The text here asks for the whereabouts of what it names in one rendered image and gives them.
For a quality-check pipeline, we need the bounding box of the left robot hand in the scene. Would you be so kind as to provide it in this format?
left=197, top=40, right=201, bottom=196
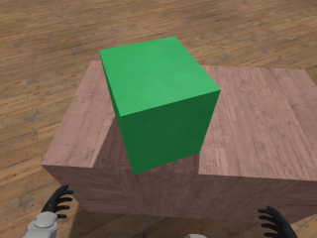
left=41, top=184, right=74, bottom=219

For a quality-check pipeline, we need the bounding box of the carton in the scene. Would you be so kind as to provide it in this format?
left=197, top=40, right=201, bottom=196
left=99, top=37, right=221, bottom=175

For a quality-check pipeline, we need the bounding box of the right robot hand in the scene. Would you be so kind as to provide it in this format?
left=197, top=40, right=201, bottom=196
left=258, top=206, right=298, bottom=238

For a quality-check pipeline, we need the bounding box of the pedestal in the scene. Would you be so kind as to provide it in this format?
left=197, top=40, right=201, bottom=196
left=41, top=60, right=317, bottom=225

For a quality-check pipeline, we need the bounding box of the robot left forearm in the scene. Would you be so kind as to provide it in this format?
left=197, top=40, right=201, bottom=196
left=22, top=211, right=58, bottom=238

